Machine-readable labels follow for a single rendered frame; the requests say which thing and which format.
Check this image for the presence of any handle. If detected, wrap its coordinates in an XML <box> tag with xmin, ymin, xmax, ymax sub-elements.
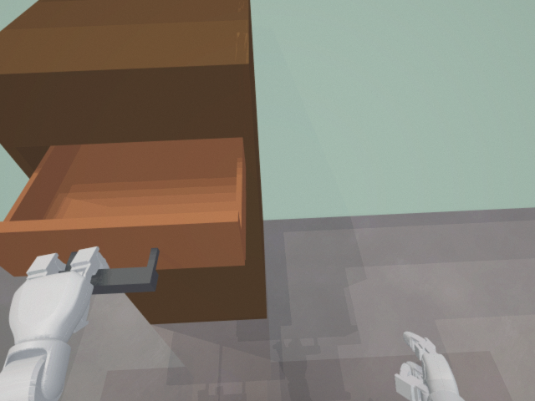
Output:
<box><xmin>59</xmin><ymin>248</ymin><xmax>160</xmax><ymax>295</ymax></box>

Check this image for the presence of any cabinet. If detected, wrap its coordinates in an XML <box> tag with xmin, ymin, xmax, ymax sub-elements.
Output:
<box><xmin>0</xmin><ymin>0</ymin><xmax>267</xmax><ymax>324</ymax></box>

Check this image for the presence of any drawer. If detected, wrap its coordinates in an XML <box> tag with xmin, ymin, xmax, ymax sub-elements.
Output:
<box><xmin>0</xmin><ymin>137</ymin><xmax>246</xmax><ymax>277</ymax></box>

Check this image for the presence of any left robot hand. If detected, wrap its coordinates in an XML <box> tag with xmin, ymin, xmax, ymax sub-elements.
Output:
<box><xmin>9</xmin><ymin>246</ymin><xmax>110</xmax><ymax>345</ymax></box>

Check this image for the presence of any right robot hand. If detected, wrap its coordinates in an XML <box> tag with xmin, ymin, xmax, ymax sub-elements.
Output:
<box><xmin>395</xmin><ymin>332</ymin><xmax>460</xmax><ymax>401</ymax></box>

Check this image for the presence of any left robot forearm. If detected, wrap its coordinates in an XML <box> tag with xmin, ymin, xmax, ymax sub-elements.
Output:
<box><xmin>0</xmin><ymin>338</ymin><xmax>71</xmax><ymax>401</ymax></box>

